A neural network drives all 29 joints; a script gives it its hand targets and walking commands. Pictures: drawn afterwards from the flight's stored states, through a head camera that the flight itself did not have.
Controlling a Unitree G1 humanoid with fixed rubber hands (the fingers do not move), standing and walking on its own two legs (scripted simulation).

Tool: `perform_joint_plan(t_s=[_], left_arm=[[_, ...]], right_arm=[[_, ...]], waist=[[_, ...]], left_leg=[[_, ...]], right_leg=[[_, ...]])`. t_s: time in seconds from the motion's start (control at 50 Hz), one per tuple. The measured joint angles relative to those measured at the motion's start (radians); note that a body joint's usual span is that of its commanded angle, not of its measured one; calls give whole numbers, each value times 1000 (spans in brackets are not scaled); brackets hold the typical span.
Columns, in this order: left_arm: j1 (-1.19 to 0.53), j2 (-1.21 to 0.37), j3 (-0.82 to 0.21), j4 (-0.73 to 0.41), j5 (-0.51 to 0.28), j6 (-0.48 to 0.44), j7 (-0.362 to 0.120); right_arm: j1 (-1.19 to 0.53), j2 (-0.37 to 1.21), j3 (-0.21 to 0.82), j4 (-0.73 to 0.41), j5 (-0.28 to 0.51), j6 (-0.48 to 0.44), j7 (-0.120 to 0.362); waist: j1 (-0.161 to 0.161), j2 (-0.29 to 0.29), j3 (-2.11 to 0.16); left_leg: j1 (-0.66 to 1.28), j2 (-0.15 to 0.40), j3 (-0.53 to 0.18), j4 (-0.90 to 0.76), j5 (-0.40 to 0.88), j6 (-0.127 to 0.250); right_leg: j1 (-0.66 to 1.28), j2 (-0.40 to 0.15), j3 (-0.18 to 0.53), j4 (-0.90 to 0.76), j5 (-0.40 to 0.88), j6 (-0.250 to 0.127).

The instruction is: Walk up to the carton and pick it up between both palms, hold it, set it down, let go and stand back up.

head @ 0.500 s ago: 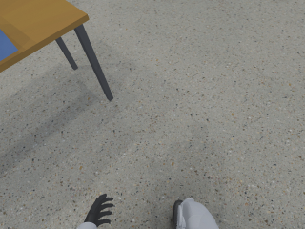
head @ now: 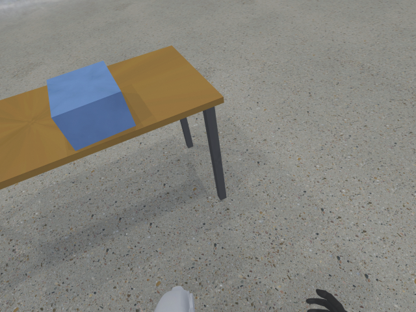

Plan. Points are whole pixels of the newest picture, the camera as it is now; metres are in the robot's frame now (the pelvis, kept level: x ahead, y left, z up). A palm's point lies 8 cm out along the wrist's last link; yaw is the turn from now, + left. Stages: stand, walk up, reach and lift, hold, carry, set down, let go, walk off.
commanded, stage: walk up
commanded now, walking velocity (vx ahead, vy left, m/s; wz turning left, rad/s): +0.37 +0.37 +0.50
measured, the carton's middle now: (90, 102) +0.80 +0.49 +0.01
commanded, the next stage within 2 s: none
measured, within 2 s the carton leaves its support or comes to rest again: neither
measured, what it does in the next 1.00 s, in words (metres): walks ahead, turning left: left foot, then right foot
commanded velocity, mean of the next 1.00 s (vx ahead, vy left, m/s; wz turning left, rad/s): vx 0.20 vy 0.11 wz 0.27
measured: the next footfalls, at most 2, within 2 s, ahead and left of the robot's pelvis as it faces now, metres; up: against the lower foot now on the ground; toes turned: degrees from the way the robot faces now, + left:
left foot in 0.16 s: +0.20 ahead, +0.21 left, +0.00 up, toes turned +16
right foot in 0.80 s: +0.52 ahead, +0.19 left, +0.00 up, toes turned +11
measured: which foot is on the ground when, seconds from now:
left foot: up 0.00-0.14, down 0.16-0.82, up 0.84-1.00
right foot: down 0.00-0.20, up 0.22-0.78, down 0.80-1.00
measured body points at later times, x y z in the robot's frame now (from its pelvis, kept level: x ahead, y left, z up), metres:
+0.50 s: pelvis +0.23 +0.18 +0.01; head +0.26 +0.22 +0.46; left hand +0.36 +0.44 -0.13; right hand +0.20 -0.08 -0.11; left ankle +0.16 +0.20 -0.74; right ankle +0.31 +0.04 -0.63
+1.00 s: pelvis +0.44 +0.23 +0.00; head +0.45 +0.24 +0.45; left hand +0.36 +0.44 -0.16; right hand +0.54 +0.03 -0.16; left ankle +0.36 +0.36 -0.67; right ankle +0.48 +0.18 -0.74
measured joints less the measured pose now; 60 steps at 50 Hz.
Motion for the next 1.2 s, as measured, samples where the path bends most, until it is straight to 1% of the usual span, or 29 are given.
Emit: perform_joint_plan(t_s=[0.06, 0.12, 0.16, 0.18, 0.2, 0.22, 0.24, 0.26, 0.28, 0.32, 0.36, 0.42, 0.5, 0.56, 0.62, 0.72, 0.76, 0.78, 0.8, 0.82, 0.84, 0.86, 0.88, 0.92, 0.96, 1.02, 1.06, 1.1, 1.2], left_arm=[[-17, -18, 3, -16, 5, -4, 0], [-30, -13, 12, -23, 7, 4, -5], [-33, 4, 20, -18, 7, 14, -13], [-42, 19, 26, -9, 6, 22, -18], [-62, 39, 34, -1, 5, 32, -24], [-87, 59, 44, -1, 5, 40, -29], [-117, 73, 53, -11, 0, 47, -31], [-151, 85, 60, -28, -6, 50, -32], [-192, 97, 65, -47, -6, 45, -38], [-282, 117, 66, -95, -6, 21, -58], [-378, 125, 57, -150, -9, -1, -75], [-497, 114, 36, -209, -15, -16, -87], [-553, 77, 2, -220, -18, 10, -88], [-562, 52, -20, -205, -17, 33, -89], [-558, 35, -34, -187, -16, 44, -88], [-541, 27, -39, -157, -27, 38, -78], [-512, 28, -38, -144, -33, 18, -67], [-486, 31, -38, -133, -32, 8, -62], [-455, 35, -35, -118, -30, -1, -59], [-431, 33, -30, -100, -25, -8, -56], [-411, 33, -28, -88, -26, -11, -54], [-394, 33, -28, -76, -32, -13, -53], [-374, 34, -27, -66, -43, -14, -52], [-322, 33, -27, -54, -58, -16, -45], [-276, 24, -36, -45, -59, -16, -36], [-254, 4, -54, -25, -44, -10, -39], [-249, -7, -61, -25, -38, -9, -46], [-245, -13, -66, -28, -33, -7, -50], [-240, -4, -68, -23, -24, 19, -54]], right_arm=[[-3, 1, 9, 19, 8, -2, -4], [-6, -5, 11, 25, 18, -22, -12], [9, -19, 4, 27, 21, -44, -24], [21, -25, -5, 35, 23, -58, -34], [33, -25, -15, 47, 22, -71, -44], [46, -28, -21, 54, 17, -80, -52], [58, -34, -23, 60, 10, -85, -59], [70, -39, -25, 66, 7, -89, -68], [86, -40, -27, 79, 7, -100, -78], [133, -36, -25, 113, 8, -124, -99], [189, -28, -19, 148, 11, -138, -114], [256, -3, -7, 198, 16, -143, -125], [320, 29, 5, 222, 26, -153, -132], [358, 58, 17, 220, 29, -158, -142], [385, 86, 28, 218, 27, -158, -152], [401, 113, 36, 226, 23, -160, -165], [387, 109, 34, 234, 21, -163, -170], [384, 104, 33, 235, 24, -167, -172], [387, 101, 32, 235, 32, -171, -175], [380, 96, 31, 235, 44, -172, -179], [367, 93, 30, 230, 57, -168, -185], [351, 94, 27, 225, 68, -161, -190], [334, 95, 24, 222, 72, -153, -192], [286, 93, 16, 209, 62, -130, -185], [216, 86, 4, 173, 46, -112, -176], [115, 82, -4, 118, 26, -111, -176], [77, 86, -5, 102, 17, -109, -180], [54, 88, -5, 103, 12, -99, -177], [64, 94, -11, 130, 6, -87, -174]], waist=[[7, -5, 31], [7, -23, 59], [-8, -30, 62], [-27, -41, 64], [-46, -64, 74], [-61, -75, 83], [-72, -69, 91], [-82, -60, 98], [-90, -56, 107], [-101, -60, 118], [-110, -68, 122], [-111, -95, 124], [-121, -113, 91], [-132, -112, 67], [-131, -107, 55], [-115, -90, 66], [-91, -76, 83], [-78, -73, 85], [-68, -77, 80], [-62, -65, 77], [-59, -52, 81], [-58, -45, 91], [-53, -43, 99], [-27, -47, 97], [-10, -51, 99], [-19, -45, 130], [-20, -43, 140], [-10, -45, 137], [-6, -62, 84]], left_leg=[[42, 5, 43, -136, -73, 17], [109, -23, 84, -277, -187, 51], [173, -59, 107, -353, -272, 83], [191, -85, 109, -373, -221, 88], [199, -118, 110, -354, -207, 88], [202, -136, 103, -323, -230, 89], [207, -139, 89, -300, -262, 92], [224, -138, 76, -305, -286, 97], [257, -140, 65, -338, -285, 92], [333, -155, 42, -437, -259, 94], [394, -175, 7, -521, -235, 104], [482, -205, -33, -611, -223, 115], [587, -218, -72, -692, -239, 120], [649, -219, -110, -737, -255, 116], [702, -219, -144, -773, -276, 118], [775, -220, -177, -779, -340, 112], [778, -214, -155, -687, -399, 88], [772, -216, -138, -611, -427, 69], [750, -223, -124, -506, -443, 40], [687, -217, -122, -341, -426, -5], [607, -214, -136, -150, -458, -38], [541, -215, -154, 4, -498, -50], [488, -216, -166, 106, -510, -49], [401, -201, -174, 166, -498, -37], [331, -173, -185, 116, -471, -28], [265, -133, -206, -5, -417, -21], [260, -104, -190, -116, -363, -25], [280, -84, -164, -213, -315, -29], [396, -80, -104, -420, -264, -14]], right_leg=[[35, -34, -20, -32, -2, 46], [43, -84, -30, -7, -24, 84], [26, -127, -29, 84, -47, 80], [11, -163, -23, 170, -47, 72], [-23, -205, 22, 290, 5, 39], [-84, -204, 111, 443, -12, 7], [-163, -161, 199, 604, -75, -11], [-245, -108, 257, 749, -112, -24], [-318, -60, 289, 851, -97, -33], [-440, 5, 301, 925, -28, -45], [-539, 36, 294, 902, 31, -54], [-648, 62, 319, 845, 96, -59], [-724, 98, 336, 785, 162, -51], [-739, 124, 335, 728, 187, -47], [-733, 146, 324, 646, 203, -47], [-659, 193, 292, 399, 237, -63], [-583, 235, 261, 261, 264, -81], [-529, 248, 235, 190, 311, -94], [-466, 251, 217, 124, 357, -126], [-434, 260, 212, 110, 296, -160], [-421, 263, 203, 132, 239, -180], [-398, 258, 192, 152, 201, -193], [-366, 250, 184, 156, 177, -198], [-308, 242, 190, 124, 161, -194], [-279, 241, 211, 85, 172, -178], [-252, 234, 214, 49, 186, -173], [-244, 227, 211, 39, 186, -166], [-245, 222, 215, 45, 179, -157], [-261, 208, 212, 83, 143, -128]])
